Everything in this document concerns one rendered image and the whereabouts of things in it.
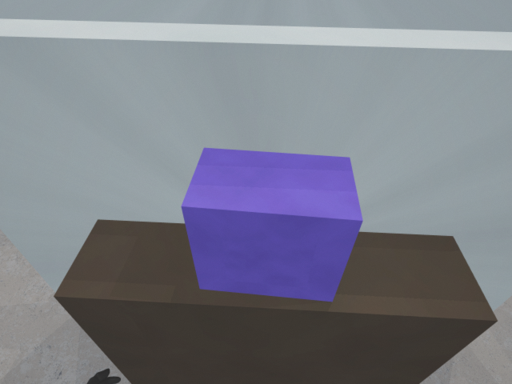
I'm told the pedestal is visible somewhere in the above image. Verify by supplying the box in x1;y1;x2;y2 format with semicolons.
54;219;498;384

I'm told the carton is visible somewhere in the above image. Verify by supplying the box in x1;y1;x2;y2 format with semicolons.
182;148;363;302

